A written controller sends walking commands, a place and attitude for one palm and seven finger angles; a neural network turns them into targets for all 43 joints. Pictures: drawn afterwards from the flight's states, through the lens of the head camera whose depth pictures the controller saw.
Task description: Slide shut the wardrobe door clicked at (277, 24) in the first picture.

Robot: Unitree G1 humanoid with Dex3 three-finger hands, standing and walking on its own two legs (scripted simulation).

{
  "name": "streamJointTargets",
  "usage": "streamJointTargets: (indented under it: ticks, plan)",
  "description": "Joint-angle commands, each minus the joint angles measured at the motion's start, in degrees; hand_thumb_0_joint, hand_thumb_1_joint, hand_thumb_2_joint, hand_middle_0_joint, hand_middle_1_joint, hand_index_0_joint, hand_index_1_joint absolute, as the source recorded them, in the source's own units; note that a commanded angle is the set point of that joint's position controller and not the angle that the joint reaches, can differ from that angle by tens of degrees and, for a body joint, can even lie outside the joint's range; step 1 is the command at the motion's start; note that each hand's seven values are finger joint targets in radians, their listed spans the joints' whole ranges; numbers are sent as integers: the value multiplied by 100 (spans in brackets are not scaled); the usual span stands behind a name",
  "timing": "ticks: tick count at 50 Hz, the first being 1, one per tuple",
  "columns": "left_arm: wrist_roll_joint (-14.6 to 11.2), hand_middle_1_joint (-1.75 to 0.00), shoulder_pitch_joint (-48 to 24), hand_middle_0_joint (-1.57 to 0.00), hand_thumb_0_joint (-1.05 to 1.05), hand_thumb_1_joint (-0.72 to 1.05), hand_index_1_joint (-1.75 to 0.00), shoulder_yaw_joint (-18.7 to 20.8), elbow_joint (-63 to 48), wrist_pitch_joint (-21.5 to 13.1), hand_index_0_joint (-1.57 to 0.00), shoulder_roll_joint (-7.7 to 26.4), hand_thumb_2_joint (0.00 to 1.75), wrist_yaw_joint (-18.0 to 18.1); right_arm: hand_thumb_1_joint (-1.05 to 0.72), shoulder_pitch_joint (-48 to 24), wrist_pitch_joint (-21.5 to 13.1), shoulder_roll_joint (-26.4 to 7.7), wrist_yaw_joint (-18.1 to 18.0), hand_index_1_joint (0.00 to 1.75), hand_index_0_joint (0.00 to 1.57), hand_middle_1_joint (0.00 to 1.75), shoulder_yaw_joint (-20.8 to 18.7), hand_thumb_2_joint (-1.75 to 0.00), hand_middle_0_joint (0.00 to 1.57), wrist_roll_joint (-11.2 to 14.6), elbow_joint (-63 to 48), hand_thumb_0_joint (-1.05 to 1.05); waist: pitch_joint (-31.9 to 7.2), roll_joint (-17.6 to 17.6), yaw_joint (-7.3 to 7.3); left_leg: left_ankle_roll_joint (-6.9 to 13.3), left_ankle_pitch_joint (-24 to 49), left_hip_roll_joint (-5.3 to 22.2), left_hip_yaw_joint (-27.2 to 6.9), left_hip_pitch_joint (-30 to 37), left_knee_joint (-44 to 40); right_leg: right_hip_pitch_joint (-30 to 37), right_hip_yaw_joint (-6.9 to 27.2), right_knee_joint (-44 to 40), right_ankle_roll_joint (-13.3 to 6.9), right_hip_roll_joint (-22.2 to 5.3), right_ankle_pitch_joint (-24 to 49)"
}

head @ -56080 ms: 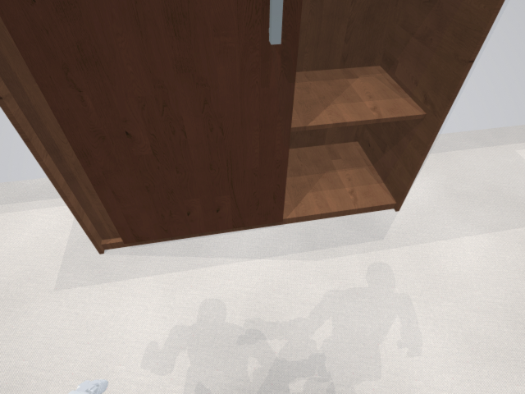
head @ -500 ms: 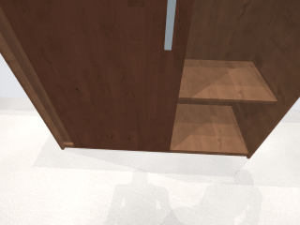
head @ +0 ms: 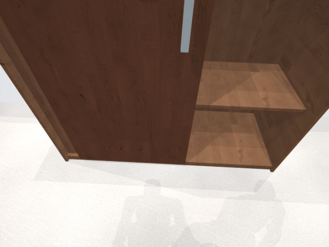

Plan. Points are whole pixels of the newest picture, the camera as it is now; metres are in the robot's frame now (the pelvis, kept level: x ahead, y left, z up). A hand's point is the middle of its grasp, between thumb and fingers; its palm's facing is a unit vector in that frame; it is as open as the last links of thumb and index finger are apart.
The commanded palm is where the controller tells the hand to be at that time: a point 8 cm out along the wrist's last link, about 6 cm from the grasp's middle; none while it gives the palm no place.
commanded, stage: look to check the result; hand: left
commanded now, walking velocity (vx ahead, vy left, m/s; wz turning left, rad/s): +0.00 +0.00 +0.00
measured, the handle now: (187, 15) +0.73 -0.03 +0.24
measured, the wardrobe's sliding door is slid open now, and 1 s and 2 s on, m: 0.60 0.60 0.60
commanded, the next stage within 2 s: take the last steps up to it in 0.26 s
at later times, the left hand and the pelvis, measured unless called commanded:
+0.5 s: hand out of the picture -0.01 +0.16 -0.18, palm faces +0.00 -0.99 -0.16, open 7.4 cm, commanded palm none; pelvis +0.01 +0.00 +0.00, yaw -1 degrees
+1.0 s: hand out of the picture +0.08 +0.12 -0.18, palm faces -0.01 -0.99 -0.12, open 7.4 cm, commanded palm none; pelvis +0.14 -0.03 +0.00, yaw -3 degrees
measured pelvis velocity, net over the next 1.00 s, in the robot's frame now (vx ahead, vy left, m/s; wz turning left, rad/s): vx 0.14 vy -0.03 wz -0.06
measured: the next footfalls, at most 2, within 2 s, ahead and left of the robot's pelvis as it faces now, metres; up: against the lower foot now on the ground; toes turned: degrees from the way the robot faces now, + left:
left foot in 1.08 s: +0.30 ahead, +0.08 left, +0.00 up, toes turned +4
right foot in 1.52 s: +0.31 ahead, -0.21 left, +0.00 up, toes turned -7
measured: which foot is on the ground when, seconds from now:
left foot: down 0.00-0.70, up 0.72-1.00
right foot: down 0.00-1.00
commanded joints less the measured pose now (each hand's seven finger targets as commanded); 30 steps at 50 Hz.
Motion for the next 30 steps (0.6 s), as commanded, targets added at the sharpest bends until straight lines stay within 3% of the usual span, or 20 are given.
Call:
streamJointTargets:
  ticks: [1,20,22,24,26,28,30]
  plan:
    - [-22,-30,471,-20,0,90,-30,87,-103,-70,-20,532,90,39,-90,400,-68,-588,-31,30,20,30,-99,-90,20,17,-114,0,369,-86,13,-21,747,665,-688,22,-507,-412,293,-436,-347,-292,364]
    - [-26,-30,437,-20,0,90,-30,104,-91,-69,-20,490,90,36,-90,324,-96,-577,-48,30,20,30,-107,-90,20,10,-106,0,343,6,12,-15,918,666,-671,114,-558,-297,272,-425,-321,-314,515]
    - [-14,-30,480,-20,0,90,-30,124,-61,-41,-20,474,90,17,-90,452,-58,-608,-43,30,20,30,-137,-90,20,-24,-44,0,249,-26,-49,8,-6,725,-690,223,-538,-406,180,-264,-364,-222,-215]
    - [25,-30,437,-20,0,90,-30,160,-130,8,-20,472,90,-48,-90,560,-2,-810,-33,30,20,30,-239,-90,20,-77,-54,0,475,271,-117,197,-1697,1015,-1140,121,-947,-926,8,134,-391,9,-1094]
    - [90,-30,320,-20,0,90,-30,203,-307,21,-20,481,90,-114,-90,758,21,-1069,-31,30,20,30,-354,-90,20,-107,-78,0,653,586,-176,576,-2757,1563,-1935,164,-1331,-1568,-238,950,-377,249,-1306]
    - [119,-30,53,-20,0,90,-30,240,-494,31,-20,377,90,-185,-90,944,9,-1195,-29,30,20,30,-414,-90,20,-158,-114,0,824,786,-267,845,-2904,1934,-2334,181,-1507,-2040,-336,1563,-396,248,-1336]
    - [111,-30,44,-20,0,90,-30,286,-565,-4,-20,309,90,-250,-90,895,-29,-1204,-27,30,20,30,-437,-90,20,-178,-169,0,793,738,-208,877,-2608,1990,-2177,-83,-1459,-1888,-261,1564,-416,147,-1247]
